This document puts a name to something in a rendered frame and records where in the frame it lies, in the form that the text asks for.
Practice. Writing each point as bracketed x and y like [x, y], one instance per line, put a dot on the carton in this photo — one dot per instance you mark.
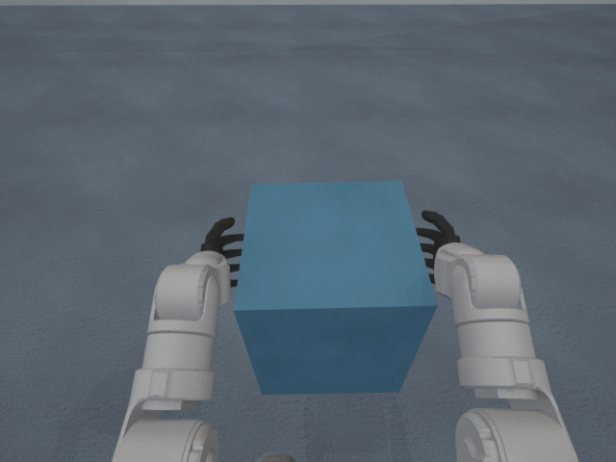
[333, 293]

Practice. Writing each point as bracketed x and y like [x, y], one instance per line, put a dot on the right robot forearm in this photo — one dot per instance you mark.
[497, 353]

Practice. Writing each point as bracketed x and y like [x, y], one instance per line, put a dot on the left robot upper arm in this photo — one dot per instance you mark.
[169, 440]

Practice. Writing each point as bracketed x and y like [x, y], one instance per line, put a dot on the left robot forearm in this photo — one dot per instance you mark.
[177, 365]

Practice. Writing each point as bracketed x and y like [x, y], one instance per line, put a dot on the right robot upper arm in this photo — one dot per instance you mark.
[511, 435]

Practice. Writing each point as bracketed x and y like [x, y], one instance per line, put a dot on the robot left hand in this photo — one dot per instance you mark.
[215, 242]

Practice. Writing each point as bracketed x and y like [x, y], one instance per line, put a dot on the robot right hand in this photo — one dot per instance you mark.
[446, 236]

